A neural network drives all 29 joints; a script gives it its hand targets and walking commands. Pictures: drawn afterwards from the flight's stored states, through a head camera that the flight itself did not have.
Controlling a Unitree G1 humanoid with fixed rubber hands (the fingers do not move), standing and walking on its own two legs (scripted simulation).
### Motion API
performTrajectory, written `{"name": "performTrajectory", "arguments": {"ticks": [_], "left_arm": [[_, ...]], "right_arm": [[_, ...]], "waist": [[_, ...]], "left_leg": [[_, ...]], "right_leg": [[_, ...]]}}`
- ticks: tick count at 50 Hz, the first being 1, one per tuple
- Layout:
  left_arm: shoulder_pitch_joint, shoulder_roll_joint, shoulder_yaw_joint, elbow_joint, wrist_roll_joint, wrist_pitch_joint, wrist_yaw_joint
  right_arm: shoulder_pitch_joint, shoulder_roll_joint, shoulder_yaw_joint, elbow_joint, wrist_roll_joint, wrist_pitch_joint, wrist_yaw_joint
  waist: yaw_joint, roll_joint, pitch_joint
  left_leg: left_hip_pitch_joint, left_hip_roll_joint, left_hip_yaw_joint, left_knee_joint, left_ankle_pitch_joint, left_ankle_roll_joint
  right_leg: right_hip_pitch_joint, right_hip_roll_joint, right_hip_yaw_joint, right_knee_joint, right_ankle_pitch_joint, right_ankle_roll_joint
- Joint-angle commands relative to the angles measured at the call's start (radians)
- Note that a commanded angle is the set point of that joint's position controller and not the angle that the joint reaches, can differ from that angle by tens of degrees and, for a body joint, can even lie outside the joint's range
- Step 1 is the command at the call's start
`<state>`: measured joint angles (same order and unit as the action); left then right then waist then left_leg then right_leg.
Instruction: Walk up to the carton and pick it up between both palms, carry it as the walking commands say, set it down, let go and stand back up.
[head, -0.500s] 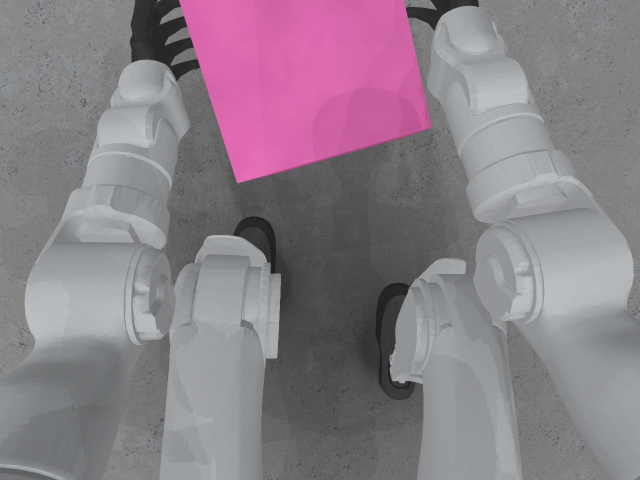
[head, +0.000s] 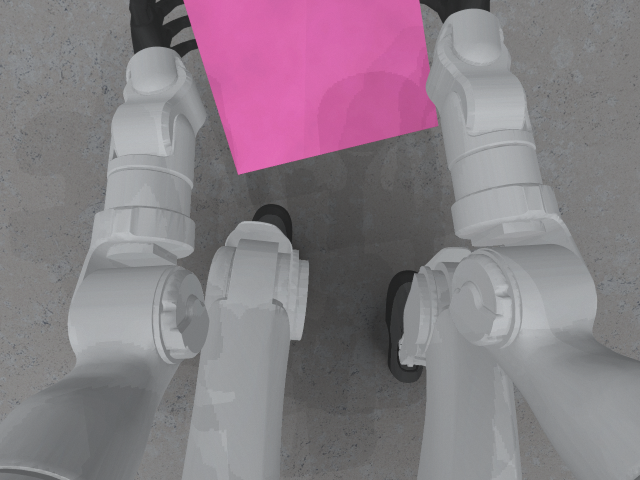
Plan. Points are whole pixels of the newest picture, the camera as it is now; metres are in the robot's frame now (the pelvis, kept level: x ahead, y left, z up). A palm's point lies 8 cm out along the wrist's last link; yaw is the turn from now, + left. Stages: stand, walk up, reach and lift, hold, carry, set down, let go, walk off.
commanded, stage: reach and lift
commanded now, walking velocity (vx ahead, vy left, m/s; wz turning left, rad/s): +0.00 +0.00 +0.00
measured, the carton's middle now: (317, 51) +0.52 +0.11 -0.23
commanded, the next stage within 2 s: none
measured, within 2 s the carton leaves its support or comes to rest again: neither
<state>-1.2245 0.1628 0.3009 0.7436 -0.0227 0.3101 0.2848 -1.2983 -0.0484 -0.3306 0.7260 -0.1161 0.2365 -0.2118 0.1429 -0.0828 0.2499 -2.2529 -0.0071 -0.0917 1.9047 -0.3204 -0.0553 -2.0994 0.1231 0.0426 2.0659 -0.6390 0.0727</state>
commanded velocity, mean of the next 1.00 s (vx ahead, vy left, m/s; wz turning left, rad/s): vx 0.00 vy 0.00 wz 0.00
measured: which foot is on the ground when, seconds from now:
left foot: down 0.00-1.00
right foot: down 0.00-1.00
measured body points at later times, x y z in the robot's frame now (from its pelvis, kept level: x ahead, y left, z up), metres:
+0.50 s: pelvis -0.03 -0.01 +0.04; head +0.30 +0.06 +0.32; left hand +0.46 +0.24 -0.09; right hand +0.54 -0.04 -0.05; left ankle +0.17 +0.14 -0.38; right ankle +0.10 -0.13 -0.38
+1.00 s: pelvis +0.02 +0.01 +0.10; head +0.24 +0.06 +0.48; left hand +0.45 +0.24 +0.02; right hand +0.53 -0.04 +0.06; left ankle +0.17 +0.14 -0.38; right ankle +0.10 -0.13 -0.38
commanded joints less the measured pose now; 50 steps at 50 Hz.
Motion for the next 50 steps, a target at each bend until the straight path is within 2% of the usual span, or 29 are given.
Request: {"name": "performTrajectory", "arguments": {"ticks": [1, 3, 9, 10, 15, 17, 18, 20, 23, 25, 29, 32, 34, 36, 37, 41, 45, 48, 50], "left_arm": [[-0.793, -0.946, -0.503, -0.348, -0.106, -0.060, -0.498], [-0.779, -0.962, -0.517, -0.367, -0.106, -0.048, -0.499], [-0.811, -0.971, -0.573, -0.444, -0.136, -0.025, -0.501], [-0.825, -0.966, -0.575, -0.450, -0.140, -0.021, -0.501], [-0.856, -0.967, -0.602, -0.470, -0.167, 0.003, -0.495], [-0.848, -0.958, -0.589, -0.437, -0.155, 0.018, -0.489], [-0.856, -0.964, -0.599, -0.473, -0.165, 0.026, -0.485], [-0.862, -0.960, -0.566, -0.399, -0.143, 0.038, -0.484], [-0.904, -0.974, -0.559, -0.406, -0.133, 0.042, -0.480], [-0.922, -0.982, -0.562, -0.397, -0.129, 0.046, -0.481], [-0.912, -0.992, -0.545, -0.378, -0.121, 0.053, -0.487], [-0.892, -1.022, -0.529, -0.340, -0.109, 0.060, -0.492], [-0.886, -1.064, -0.559, -0.370, -0.127, 0.063, -0.494], [-0.851, -1.079, -0.539, -0.341, -0.124, 0.065, -0.498], [-0.848, -1.096, -0.543, -0.335, -0.126, 0.064, -0.499], [-0.766, -1.129, -0.524, -0.311, -0.112, 0.053, -0.501], [-0.650, -1.149, -0.453, -0.213, -0.048, 0.045, -0.498], [-0.543, -1.157, -0.398, -0.156, -0.008, 0.037, -0.490], [-0.493, -1.143, -0.342, -0.121, 0.033, 0.025, -0.485]], "right_arm": [[-0.501, 1.016, 0.500, -0.039, 0.113, 0.023, 0.345], [-0.508, 1.022, 0.516, -0.064, 0.121, 0.027, 0.354], [-0.532, 1.056, 0.589, -0.138, 0.152, 0.054, 0.357], [-0.527, 1.055, 0.591, -0.135, 0.148, 0.061, 0.355], [-0.612, 1.058, 0.652, -0.223, 0.178, 0.078, 0.352], [-0.608, 1.049, 0.654, -0.205, 0.182, 0.092, 0.353], [-0.637, 1.051, 0.683, -0.261, 0.200, 0.096, 0.351], [-0.648, 1.040, 0.635, -0.186, 0.185, 0.100, 0.359], [-0.647, 1.071, 0.593, -0.121, 0.188, 0.109, 0.377], [-0.638, 1.084, 0.568, -0.080, 0.185, 0.116, 0.388], [-0.629, 1.108, 0.529, -0.029, 0.176, 0.126, 0.400], [-0.594, 1.110, 0.483, 0.045, 0.155, 0.130, 0.407], [-0.583, 1.117, 0.492, 0.022, 0.158, 0.129, 0.411], [-0.563, 1.118, 0.469, 0.049, 0.148, 0.126, 0.414], [-0.555, 1.122, 0.457, 0.054, 0.139, 0.122, 0.415], [-0.502, 1.145, 0.438, 0.050, 0.115, 0.107, 0.411], [-0.405, 1.150, 0.349, 0.150, 0.058, 0.085, 0.418], [-0.327, 1.127, 0.290, 0.202, 0.030, 0.062, 0.428], [-0.275, 1.108, 0.238, 0.248, -0.004, 0.050, 0.432]], "waist": [[0.040, 0.083, -1.907], [0.047, 0.107, -1.931], [0.028, 0.074, -2.069], [0.015, 0.066, -2.078], [0.020, 0.033, -2.214], [0.023, 0.032, -2.171], [0.030, 0.028, -2.234], [0.039, 0.042, -2.098], [0.042, 0.063, -2.036], [0.032, 0.079, -2.022], [0.041, 0.082, -2.022], [0.035, 0.107, -1.945], [0.022, 0.117, -1.972], [0.019, 0.110, -1.913], [0.007, 0.109, -1.891], [-0.001, 0.076, -1.805], [0.009, 0.079, -1.536], [0.018, 0.102, -1.391], [0.010, 0.093, -1.309]], "left_leg": [[1.131, -0.098, 0.224, -0.068, 0.204, -0.017], [1.170, -0.102, 0.222, -0.074, 0.209, -0.014], [1.224, -0.105, 0.234, -0.076, 0.241, -0.004], [1.221, -0.104, 0.234, -0.077, 0.227, -0.002], [1.301, -0.106, 0.220, -0.097, 0.227, 0.008], [1.304, -0.105, 0.223, -0.108, 0.219, 0.008], [1.352, -0.109, 0.220, -0.112, 0.245, 0.010], [1.291, -0.105, 0.209, -0.131, 0.138, 0.015], [1.293, -0.101, 0.187, -0.173, 0.038, 0.022], [1.309, -0.099, 0.186, -0.190, 0.005, 0.022], [1.304, -0.098, 0.186, -0.226, -0.036, 0.021], [1.274, -0.098, 0.181, -0.249, -0.083, 0.016], [1.324, -0.101, 0.170, -0.269, -0.054, 0.009], [1.309, -0.101, 0.167, -0.287, -0.059, 0.009], [1.309, -0.101, 0.163, -0.292, -0.067, 0.007], [1.286, -0.109, 0.169, -0.313, 0.006, 0.010], [1.225, -0.113, 0.157, -0.361, 0.029, 0.012], [1.225, -0.117, 0.149, -0.409, 0.071, 0.008], [1.216, -0.117, 0.143, -0.433, 0.049, 0.011]], "right_leg": [[0.278, 0.096, -0.151, -0.234, 0.168, -0.068], [0.272, 0.097, -0.148, -0.232, 0.166, -0.073], [0.428, 0.093, -0.135, -0.250, 0.207, -0.063], [0.454, 0.090, -0.133, -0.258, 0.199, -0.062], [0.589, 0.086, -0.125, -0.278, 0.207, -0.056], [0.591, 0.084, -0.127, -0.289, 0.200, -0.055], [0.634, 0.085, -0.127, -0.294, 0.223, -0.054], [0.555, 0.079, -0.122, -0.309, 0.133, -0.062], [0.516, 0.079, -0.117, -0.341, 0.066, -0.073], [0.500, 0.078, -0.119, -0.360, 0.039, -0.078], [0.533, 0.078, -0.110, -0.401, 0.018, -0.079], [0.505, 0.076, -0.103, -0.427, -0.019, -0.089], [0.527, 0.080, -0.107, -0.438, 0.012, -0.093], [0.507, 0.081, -0.105, -0.453, 0.002, -0.094], [0.494, 0.082, -0.106, -0.461, -0.004, -0.097], [0.506, 0.089, -0.103, -0.486, 0.053, -0.092], [0.398, 0.097, -0.100, -0.515, 0.064, -0.092], [0.351, 0.101, -0.100, -0.547, 0.100, -0.096], [0.312, 0.101, -0.105, -0.578, 0.084, -0.095]]}}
